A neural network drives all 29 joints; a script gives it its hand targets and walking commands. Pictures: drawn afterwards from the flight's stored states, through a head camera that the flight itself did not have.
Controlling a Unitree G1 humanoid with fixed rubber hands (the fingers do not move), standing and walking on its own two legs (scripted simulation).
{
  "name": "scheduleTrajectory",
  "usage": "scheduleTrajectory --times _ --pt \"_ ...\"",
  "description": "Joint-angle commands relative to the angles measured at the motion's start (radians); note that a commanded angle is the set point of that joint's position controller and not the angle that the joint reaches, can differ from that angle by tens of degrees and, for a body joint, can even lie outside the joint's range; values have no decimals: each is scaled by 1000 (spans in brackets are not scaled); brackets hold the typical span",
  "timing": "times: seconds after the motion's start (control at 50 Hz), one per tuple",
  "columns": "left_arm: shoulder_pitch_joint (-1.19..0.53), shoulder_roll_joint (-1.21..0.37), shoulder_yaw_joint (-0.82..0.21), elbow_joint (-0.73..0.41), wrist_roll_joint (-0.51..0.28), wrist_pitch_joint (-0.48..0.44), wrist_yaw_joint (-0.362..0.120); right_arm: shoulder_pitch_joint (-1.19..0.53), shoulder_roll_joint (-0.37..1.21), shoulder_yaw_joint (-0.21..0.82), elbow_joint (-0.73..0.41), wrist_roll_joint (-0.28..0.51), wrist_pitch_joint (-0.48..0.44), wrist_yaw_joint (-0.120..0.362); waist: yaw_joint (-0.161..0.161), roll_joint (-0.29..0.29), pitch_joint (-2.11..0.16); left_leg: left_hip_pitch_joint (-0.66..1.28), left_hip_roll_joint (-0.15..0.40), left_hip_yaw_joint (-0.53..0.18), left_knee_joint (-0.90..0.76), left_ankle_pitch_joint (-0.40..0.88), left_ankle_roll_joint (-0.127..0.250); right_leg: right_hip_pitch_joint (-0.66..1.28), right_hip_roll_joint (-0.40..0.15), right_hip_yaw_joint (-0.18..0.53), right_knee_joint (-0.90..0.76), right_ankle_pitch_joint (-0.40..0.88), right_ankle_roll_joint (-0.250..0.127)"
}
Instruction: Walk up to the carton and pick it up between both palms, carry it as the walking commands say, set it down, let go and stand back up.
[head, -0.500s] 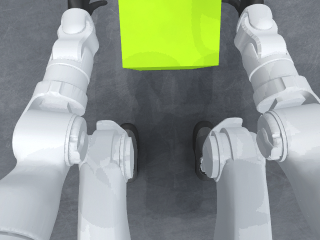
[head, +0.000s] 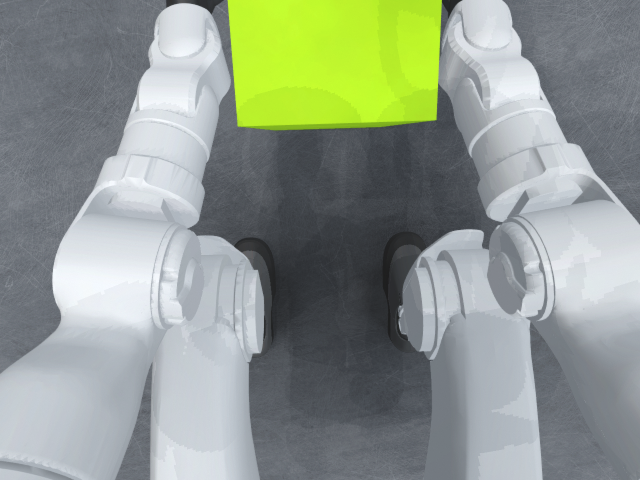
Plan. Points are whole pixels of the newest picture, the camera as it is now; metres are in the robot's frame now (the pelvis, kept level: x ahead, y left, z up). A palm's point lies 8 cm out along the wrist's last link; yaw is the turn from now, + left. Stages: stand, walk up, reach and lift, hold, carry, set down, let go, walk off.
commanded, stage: reach and lift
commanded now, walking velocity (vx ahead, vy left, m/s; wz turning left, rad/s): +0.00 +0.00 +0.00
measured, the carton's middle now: out of the picture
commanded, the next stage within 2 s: none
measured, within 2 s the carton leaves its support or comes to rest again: leaves its support in 0.32 s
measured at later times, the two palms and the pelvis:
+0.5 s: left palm out of the picture +0.55 +0.13 -0.16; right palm out of the picture +0.55 -0.12 -0.16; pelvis +0.00 +0.00 -0.02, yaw +0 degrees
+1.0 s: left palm out of the picture +0.54 +0.12 -0.09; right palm out of the picture +0.54 -0.13 -0.09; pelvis +0.00 +0.00 +0.02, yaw +1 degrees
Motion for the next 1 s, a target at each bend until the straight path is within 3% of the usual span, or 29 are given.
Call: scheduleTrajectory --times 0.0,0.04,0.14,0.34,0.48,0.56,0.74,0.86,0.98 --pt "-430 -413 -106 -144 23 -2 -116 -453 452 124 -140 -15 -2 120 29 -4 -1183 574 -109 98 -141 265 3 596 98 -100 -136 275 3" --pt "-506 -610 -137 -149 45 20 -173 -526 650 148 -137 -33 21 174 30 -2 -1150 547 -119 101 -131 239 10 572 111 -102 -125 257 -6" --pt "-530 -805 -98 -157 120 84 -268 -541 851 100 -141 -120 83 263 36 -12 -1131 500 -129 121 -105 203 18 551 116 -120 -106 225 -9" --pt "-476 -1016 -100 -191 145 166 -358 -498 1031 84 -180 -153 155 339 19 -9 -1156 471 -139 125 -86 220 29 524 115 -144 -92 233 -15" --pt "-448 -1132 -178 -290 111 198 -368 -465 1109 131 -273 -136 184 356 -17 29 -1340 571 -148 121 -85 366 12 569 120 -158 -88 369 -16" --pt "-434 -1153 -199 -314 129 218 -362 -450 1123 145 -305 -154 205 364 -32 46 -1346 598 -154 119 -111 381 6 535 121 -165 -113 367 -14" --pt "-532 -1127 -222 -394 140 241 -337 -541 1127 201 -383 -153 238 352 -21 28 -1431 611 -155 134 -172 278 9 623 117 -154 -184 294 -3" --pt "-508 -1143 -158 -333 193 281 -346 -512 1149 142 -334 -206 278 359 -25 17 -1368 588 -155 140 -226 194 14 613 117 -159 -237 221 -6" --pt "-475 -1170 -129 -318 224 303 -359 -476 1176 101 -320 -244 302 375 -28 20 -1372 601 -161 141 -265 216 13 615 121 -161 -274 239 -9"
